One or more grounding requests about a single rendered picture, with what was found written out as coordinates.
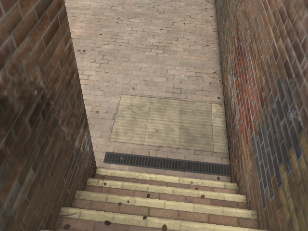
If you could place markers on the stairs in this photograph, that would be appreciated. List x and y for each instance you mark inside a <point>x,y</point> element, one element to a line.
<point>118,200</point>

